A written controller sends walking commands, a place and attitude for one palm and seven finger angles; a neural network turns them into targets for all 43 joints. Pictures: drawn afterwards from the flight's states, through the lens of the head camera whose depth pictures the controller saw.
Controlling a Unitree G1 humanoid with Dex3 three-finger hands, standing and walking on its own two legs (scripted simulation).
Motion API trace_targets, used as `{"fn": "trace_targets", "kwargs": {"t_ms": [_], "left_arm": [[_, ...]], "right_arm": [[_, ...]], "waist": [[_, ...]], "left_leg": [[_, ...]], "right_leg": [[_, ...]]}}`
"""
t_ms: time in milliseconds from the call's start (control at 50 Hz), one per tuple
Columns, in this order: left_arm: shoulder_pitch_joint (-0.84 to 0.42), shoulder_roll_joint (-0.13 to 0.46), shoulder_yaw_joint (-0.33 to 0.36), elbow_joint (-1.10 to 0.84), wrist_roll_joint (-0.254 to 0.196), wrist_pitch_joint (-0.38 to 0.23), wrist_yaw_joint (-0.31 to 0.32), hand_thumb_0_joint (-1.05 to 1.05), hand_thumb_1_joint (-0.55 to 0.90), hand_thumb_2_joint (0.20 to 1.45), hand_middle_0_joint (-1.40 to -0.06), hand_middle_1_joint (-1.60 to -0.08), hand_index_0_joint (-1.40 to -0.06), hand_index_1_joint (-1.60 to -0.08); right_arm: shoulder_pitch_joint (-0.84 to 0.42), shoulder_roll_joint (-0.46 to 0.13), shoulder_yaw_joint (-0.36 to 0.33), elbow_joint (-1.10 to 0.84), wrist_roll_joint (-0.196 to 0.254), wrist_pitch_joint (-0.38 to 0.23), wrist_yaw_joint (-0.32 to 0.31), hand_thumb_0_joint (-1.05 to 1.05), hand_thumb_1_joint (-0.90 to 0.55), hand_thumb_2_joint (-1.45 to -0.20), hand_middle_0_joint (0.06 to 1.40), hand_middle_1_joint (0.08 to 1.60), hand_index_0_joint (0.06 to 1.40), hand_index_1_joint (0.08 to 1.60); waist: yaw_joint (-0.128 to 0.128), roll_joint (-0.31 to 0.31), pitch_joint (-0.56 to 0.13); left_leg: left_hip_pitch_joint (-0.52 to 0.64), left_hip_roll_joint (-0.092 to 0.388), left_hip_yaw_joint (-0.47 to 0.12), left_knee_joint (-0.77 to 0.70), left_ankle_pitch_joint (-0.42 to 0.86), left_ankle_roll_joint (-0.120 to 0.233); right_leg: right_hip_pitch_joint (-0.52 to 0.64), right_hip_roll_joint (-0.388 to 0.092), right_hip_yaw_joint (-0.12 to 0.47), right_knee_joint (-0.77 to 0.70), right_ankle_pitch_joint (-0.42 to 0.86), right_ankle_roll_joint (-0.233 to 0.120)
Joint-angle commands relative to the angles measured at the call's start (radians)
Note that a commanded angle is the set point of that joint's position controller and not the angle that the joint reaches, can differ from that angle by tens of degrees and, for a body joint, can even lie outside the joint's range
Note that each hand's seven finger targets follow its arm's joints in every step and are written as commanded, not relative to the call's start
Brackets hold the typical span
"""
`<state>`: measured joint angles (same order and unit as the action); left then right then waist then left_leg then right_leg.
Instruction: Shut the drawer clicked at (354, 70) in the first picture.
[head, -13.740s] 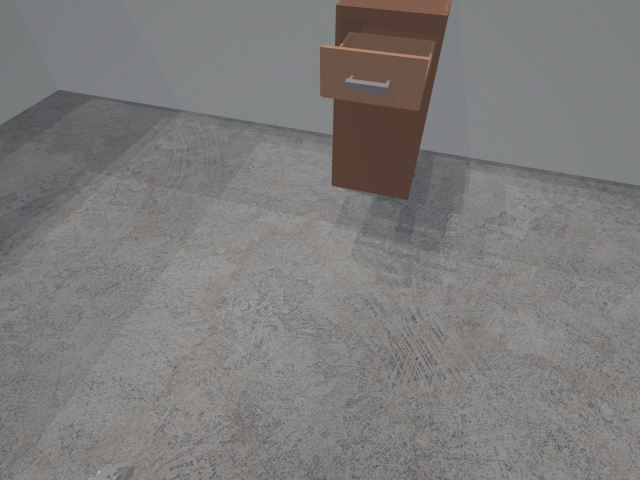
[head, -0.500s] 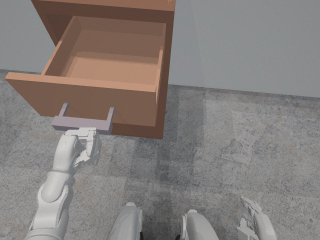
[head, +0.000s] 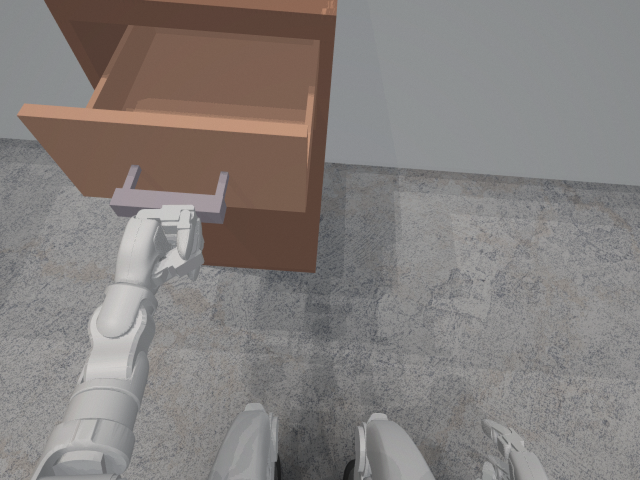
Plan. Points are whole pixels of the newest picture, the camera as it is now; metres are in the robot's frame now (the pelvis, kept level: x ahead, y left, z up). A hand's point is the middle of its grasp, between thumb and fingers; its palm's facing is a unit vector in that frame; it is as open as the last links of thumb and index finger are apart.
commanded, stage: push the drawer shut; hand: left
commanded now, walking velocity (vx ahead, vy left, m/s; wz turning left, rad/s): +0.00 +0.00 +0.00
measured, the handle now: (174, 191) +0.47 +0.20 +0.04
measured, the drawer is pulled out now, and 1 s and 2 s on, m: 0.18 0.06 0.00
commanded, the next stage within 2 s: pull the fist back off the drawer in 1.86 s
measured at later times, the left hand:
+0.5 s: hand (210, 202) +0.45 +0.15 +0.03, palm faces -0.08 -1.00 -0.05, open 3.2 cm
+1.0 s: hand (215, 172) +0.50 +0.15 +0.03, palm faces -0.07 -1.00 -0.04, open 3.3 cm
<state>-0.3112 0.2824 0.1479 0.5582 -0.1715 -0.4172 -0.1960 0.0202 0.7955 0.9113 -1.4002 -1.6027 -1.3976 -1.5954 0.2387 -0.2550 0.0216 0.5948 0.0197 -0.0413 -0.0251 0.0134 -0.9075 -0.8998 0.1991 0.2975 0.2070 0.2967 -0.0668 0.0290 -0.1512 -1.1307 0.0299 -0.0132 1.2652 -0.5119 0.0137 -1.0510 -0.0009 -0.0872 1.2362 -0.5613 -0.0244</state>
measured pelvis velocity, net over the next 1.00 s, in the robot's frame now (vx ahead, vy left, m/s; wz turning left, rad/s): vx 0.00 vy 0.00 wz -0.03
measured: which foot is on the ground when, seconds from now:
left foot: down 0.00-1.00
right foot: down 0.00-1.00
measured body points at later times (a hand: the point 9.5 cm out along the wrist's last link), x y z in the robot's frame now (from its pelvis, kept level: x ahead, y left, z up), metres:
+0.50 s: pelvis +0.00 +0.00 +0.00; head +0.13 +0.01 +0.43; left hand +0.45 +0.21 +0.03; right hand +0.07 -0.26 -0.12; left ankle +0.04 +0.11 -0.62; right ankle +0.02 -0.11 -0.62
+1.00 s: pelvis +0.00 +0.00 -0.01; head +0.15 +0.02 +0.41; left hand +0.50 +0.21 +0.04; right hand +0.03 -0.26 -0.13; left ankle +0.04 +0.11 -0.62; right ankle +0.02 -0.11 -0.62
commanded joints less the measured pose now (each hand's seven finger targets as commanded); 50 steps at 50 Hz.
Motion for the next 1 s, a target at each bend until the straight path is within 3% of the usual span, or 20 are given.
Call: {"fn": "trace_targets", "kwargs": {"t_ms": [0,40,100,260,320,400,500,520,580,600,620,660,700,740,780,840,880,980], "left_arm": [[-0.426,0.148,0.07,-0.18,-0.015,-0.073,0.025,0.0,0.9,0.9,-1.4,-1.6,-1.4,-1.6],[-0.47,0.133,0.055,-0.159,-0.01,-0.077,0.028,0.0,0.9,0.9,-1.4,-1.6,-1.4,-1.6],[-0.524,0.156,0.077,-0.091,-0.003,-0.081,0.031,0.0,0.9,0.9,-1.4,-1.6,-1.4,-1.6],[-0.651,0.195,0.108,0.0,0.011,-0.096,0.022,0.0,0.9,0.9,-1.4,-1.6,-1.4,-1.6],[-0.679,0.187,0.106,0.031,0.012,-0.097,0.021,0.0,0.9,0.9,-1.4,-1.6,-1.4,-1.6],[-0.715,0.229,0.146,0.061,0.013,-0.106,0.019,0.0,0.9,0.9,-1.4,-1.6,-1.4,-1.6],[-0.764,0.278,0.186,0.165,0.022,-0.113,0.007,0.0,0.9,0.9,-1.4,-1.6,-1.4,-1.6],[-0.803,0.286,0.186,0.157,0.023,-0.121,0.004,0.0,0.9,0.9,-1.4,-1.6,-1.4,-1.6],[-0.792,0.296,0.202,0.167,0.024,-0.13,-0.007,0.0,0.9,0.9,-1.4,-1.6,-1.4,-1.6],[-0.811,0.317,0.214,0.177,0.024,-0.131,-0.008,0.0,0.9,0.9,-1.4,-1.6,-1.4,-1.6],[-0.835,0.289,0.188,0.181,0.025,-0.13,-0.012,0.0,0.9,0.9,-1.4,-1.6,-1.4,-1.6],[-0.883,0.292,0.184,0.189,0.03,-0.132,-0.014,0.0,0.9,0.9,-1.4,-1.6,-1.4,-1.6],[-0.893,0.323,0.209,0.234,0.033,-0.125,-0.008,0.0,0.9,0.9,-1.4,-1.6,-1.4,-1.6],[-0.955,0.321,0.197,0.233,0.039,-0.128,-0.007,0.0,0.9,0.9,-1.4,-1.6,-1.4,-1.6],[-0.965,0.346,0.215,0.242,0.046,-0.131,-0.003,0.0,0.9,0.9,-1.4,-1.6,-1.4,-1.6],[-0.997,0.329,0.199,0.234,0.048,-0.138,-0.002,0.0,0.9,0.9,-1.4,-1.6,-1.4,-1.6],[-0.994,0.356,0.224,0.246,0.052,-0.137,0.001,0.0,0.9,0.9,-1.4,-1.6,-1.4,-1.6],[-1.047,0.417,0.257,0.304,0.067,-0.129,0.006,0.0,0.9,0.9,-1.4,-1.6,-1.4,-1.6]], "right_arm": [[0.058,-0.158,-0.065,-0.085,-0.003,-0.029,-0.012,0.0,-0.9,-0.9,0.2,0.3,0.2,0.3],[0.068,-0.159,-0.065,-0.082,-0.005,-0.028,-0.009,0.0,-0.9,-0.9,0.2,0.3,0.2,0.3],[0.075,-0.16,-0.065,-0.07,-0.006,-0.017,-0.012,0.0,-0.9,-0.9,0.2,0.3,0.2,0.3],[0.114,-0.161,-0.063,-0.054,-0.013,0.002,-0.005,0.0,-0.9,-0.9,0.2,0.3,0.2,0.3],[0.129,-0.161,-0.067,-0.05,-0.014,0.009,0.0,0.0,-0.9,-0.9,0.2,0.3,0.2,0.3],[0.149,-0.164,-0.067,-0.043,-0.019,0.019,0.005,0.0,-0.9,-0.9,0.2,0.3,0.2,0.3],[0.164,-0.162,-0.06,-0.037,-0.021,0.032,0.007,0.0,-0.9,-0.9,0.2,0.3,0.2,0.3],[0.165,-0.161,-0.06,-0.034,-0.022,0.031,0.006,0.0,-0.9,-0.9,0.2,0.3,0.2,0.3],[0.179,-0.164,-0.063,-0.038,-0.025,0.037,0.01,0.0,-0.9,-0.9,0.2,0.3,0.2,0.3],[0.182,-0.167,-0.061,-0.034,-0.026,0.041,0.008,0.0,-0.9,-0.9,0.2,0.3,0.2,0.3],[0.182,-0.163,-0.06,-0.032,-0.025,0.042,0.01,0.0,-0.9,-0.9,0.2,0.3,0.2,0.3],[0.192,-0.167,-0.061,-0.027,-0.027,0.046,0.013,0.0,-0.9,-0.9,0.2,0.3,0.2,0.3],[0.199,-0.174,-0.06,-0.022,-0.028,0.051,0.013,0.0,-0.9,-0.9,0.2,0.3,0.2,0.3],[0.208,-0.173,-0.059,-0.015,-0.031,0.05,0.011,0.0,-0.9,-0.9,0.2,0.3,0.2,0.3],[0.214,-0.178,-0.059,-0.013,-0.033,0.055,0.012,0.0,-0.9,-0.9,0.2,0.3,0.2,0.3],[0.225,-0.177,-0.06,-0.013,-0.039,0.057,0.017,0.0,-0.9,-0.9,0.2,0.3,0.2,0.3],[0.227,-0.18,-0.061,-0.01,-0.04,0.063,0.019,0.0,-0.9,-0.9,0.2,0.3,0.2,0.3],[0.236,-0.184,-0.053,-0.005,-0.041,0.071,0.019,0.0,-0.9,-0.9,0.2,0.3,0.2,0.3]], "waist": [[-0.045,0.049,-0.4],[-0.056,0.048,-0.397],[-0.065,0.013,-0.399],[-0.067,0.08,-0.462],[-0.072,0.068,-0.461],[-0.074,0.054,-0.481],[-0.086,0.018,-0.432],[-0.092,0.036,-0.434],[-0.081,0.067,-0.496],[-0.083,0.066,-0.49],[-0.093,0.089,-0.481],[-0.101,0.104,-0.486],[-0.107,0.075,-0.474],[-0.123,0.098,-0.479],[-0.115,0.111,-0.504],[-0.126,0.131,-0.541],[-0.124,0.108,-0.551],[-0.138,0.105,-0.505]], "left_leg": [[0.36,-0.011,-0.051,-0.166,0.199,0.007],[0.368,-0.012,-0.057,-0.163,0.201,0.01],[0.333,-0.013,-0.049,-0.156,0.177,0.013],[0.386,-0.01,-0.055,-0.146,0.241,0.009],[0.388,-0.008,-0.055,-0.145,0.26,0.009],[0.371,-0.009,-0.05,-0.133,0.284,0.013],[0.287,-0.01,-0.037,-0.118,0.243,0.02],[0.284,-0.01,-0.034,-0.113,0.24,0.021],[0.332,-0.01,-0.036,-0.108,0.29,0.019],[0.328,-0.008,-0.04,-0.108,0.293,0.018],[0.339,-0.007,-0.04,-0.109,0.291,0.017],[0.357,-0.005,-0.048,-0.104,0.297,0.017],[0.325,-0.005,-0.049,-0.102,0.277,0.02],[0.335,-0.004,-0.054,-0.093,0.277,0.023],[0.347,-0.003,-0.056,-0.092,0.295,0.019],[0.387,-0.002,-0.062,-0.087,0.328,0.021],[0.367,-0.001,-0.058,-0.081,0.329,0.022],[0.303,0.0,-0.053,-0.073,0.284,0.026]], "right_leg": [[0.1,0.019,0.053,-0.191,0.194,-0.002],[0.081,0.021,0.048,-0.186,0.193,-0.003],[0.093,0.02,0.057,-0.194,0.179,0.003],[0.068,0.025,0.056,-0.176,0.219,-0.003],[0.073,0.027,0.054,-0.177,0.236,-0.002],[0.096,0.03,0.059,-0.173,0.264,-0.001],[0.112,0.036,0.071,-0.173,0.252,0.004],[0.108,0.034,0.076,-0.173,0.252,0.005],[0.108,0.037,0.073,-0.164,0.288,0.002],[0.105,0.037,0.071,-0.16,0.289,0.001],[0.084,0.038,0.069,-0.163,0.283,0.002],[0.063,0.041,0.065,-0.159,0.277,-0.001],[0.067,0.042,0.065,-0.162,0.26,0.001],[0.038,0.044,0.064,-0.155,0.254,0.001],[0.043,0.044,0.063,-0.153,0.262,-0.001],[0.028,0.048,0.058,-0.146,0.28,-0.003],[0.052,0.048,0.064,-0.151,0.291,0.0],[0.05,0.053,0.07,-0.157,0.26,0.001]]}}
